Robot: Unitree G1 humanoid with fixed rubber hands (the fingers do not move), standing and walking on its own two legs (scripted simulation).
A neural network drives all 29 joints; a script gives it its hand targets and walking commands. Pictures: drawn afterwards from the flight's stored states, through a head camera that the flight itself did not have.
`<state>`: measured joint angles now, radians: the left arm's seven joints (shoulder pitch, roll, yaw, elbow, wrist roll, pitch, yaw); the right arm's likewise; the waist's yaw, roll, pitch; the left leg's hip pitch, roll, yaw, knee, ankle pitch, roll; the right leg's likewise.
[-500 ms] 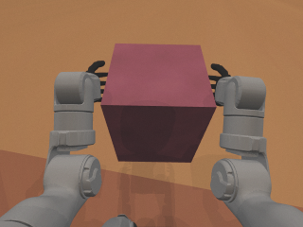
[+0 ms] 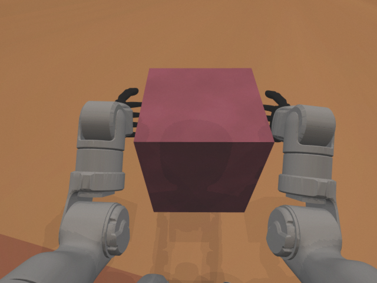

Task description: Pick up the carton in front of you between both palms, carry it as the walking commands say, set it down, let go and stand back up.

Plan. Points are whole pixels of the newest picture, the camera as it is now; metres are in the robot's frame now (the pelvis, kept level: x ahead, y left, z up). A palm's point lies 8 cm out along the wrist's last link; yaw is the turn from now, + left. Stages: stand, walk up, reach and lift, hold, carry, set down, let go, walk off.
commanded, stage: carry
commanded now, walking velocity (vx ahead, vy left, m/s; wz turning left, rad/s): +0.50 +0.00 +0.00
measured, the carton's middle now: (199, 144) +0.38 +0.02 +0.08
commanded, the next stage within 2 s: none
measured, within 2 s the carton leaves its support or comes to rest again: neither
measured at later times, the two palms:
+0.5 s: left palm (158, 20) +0.70 +0.16 +0.20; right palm (270, 34) +0.67 -0.14 +0.20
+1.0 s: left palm (176, 4) +0.95 +0.15 +0.15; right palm (260, 10) +0.96 -0.15 +0.14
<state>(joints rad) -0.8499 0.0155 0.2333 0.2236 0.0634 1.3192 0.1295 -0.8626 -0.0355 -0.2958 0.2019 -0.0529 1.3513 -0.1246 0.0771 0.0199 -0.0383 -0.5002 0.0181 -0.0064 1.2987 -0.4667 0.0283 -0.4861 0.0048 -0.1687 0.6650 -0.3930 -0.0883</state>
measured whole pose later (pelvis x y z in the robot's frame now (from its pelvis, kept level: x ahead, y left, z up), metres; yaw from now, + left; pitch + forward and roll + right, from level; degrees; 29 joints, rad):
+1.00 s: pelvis +0.61 -0.01 +0.06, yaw +1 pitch +5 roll +2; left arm -0.57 -0.10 0.30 0.01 0.12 1.24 0.11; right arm -0.60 0.09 -0.25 0.04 -0.11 1.26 -0.13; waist 0.01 0.00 -0.02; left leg -0.61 0.05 0.08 0.76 -0.24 -0.03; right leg -0.18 -0.02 -0.14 0.29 -0.21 -0.07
